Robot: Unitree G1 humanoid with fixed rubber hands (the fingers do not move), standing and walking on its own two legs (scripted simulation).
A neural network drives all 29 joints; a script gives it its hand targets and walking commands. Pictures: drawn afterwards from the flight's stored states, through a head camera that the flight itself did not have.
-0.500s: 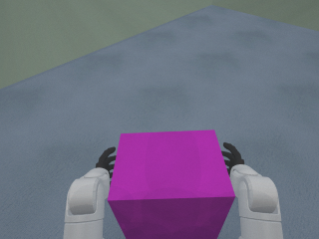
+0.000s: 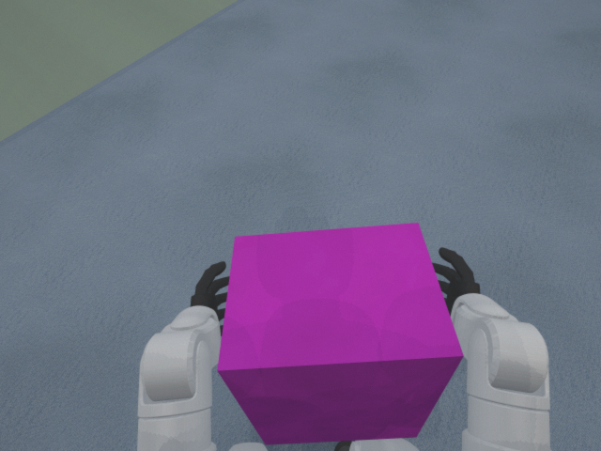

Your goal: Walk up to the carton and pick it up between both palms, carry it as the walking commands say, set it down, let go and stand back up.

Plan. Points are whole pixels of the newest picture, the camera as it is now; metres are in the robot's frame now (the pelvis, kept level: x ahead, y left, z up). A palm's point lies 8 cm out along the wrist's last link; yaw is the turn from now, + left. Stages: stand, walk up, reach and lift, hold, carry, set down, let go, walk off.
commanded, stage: carry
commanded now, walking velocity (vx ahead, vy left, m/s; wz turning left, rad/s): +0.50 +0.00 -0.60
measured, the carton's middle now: (333, 345) +0.25 +0.00 -0.02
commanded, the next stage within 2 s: none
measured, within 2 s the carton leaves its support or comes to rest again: neither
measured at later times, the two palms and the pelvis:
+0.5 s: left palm (312, 101) +0.64 +0.04 +0.08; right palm (506, 142) +0.52 -0.24 +0.10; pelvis +0.35 -0.01 +0.02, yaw -25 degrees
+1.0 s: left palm (431, 34) +0.89 -0.20 +0.07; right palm (596, 73) +0.74 -0.47 +0.07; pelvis +0.59 -0.20 +0.02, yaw -33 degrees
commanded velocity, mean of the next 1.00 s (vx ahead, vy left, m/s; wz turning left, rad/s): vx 0.38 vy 0.00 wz -0.46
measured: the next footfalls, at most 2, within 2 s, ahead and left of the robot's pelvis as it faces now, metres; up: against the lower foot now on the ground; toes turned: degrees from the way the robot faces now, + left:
left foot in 0.38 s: +0.45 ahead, +0.09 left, +0.00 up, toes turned -11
right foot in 0.82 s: +0.61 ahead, -0.29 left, +0.00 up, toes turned -39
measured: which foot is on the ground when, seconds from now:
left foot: up 0.00-0.36, down 0.38-0.84, up 0.86-1.00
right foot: down 0.00-0.40, up 0.42-0.80, down 0.82-1.00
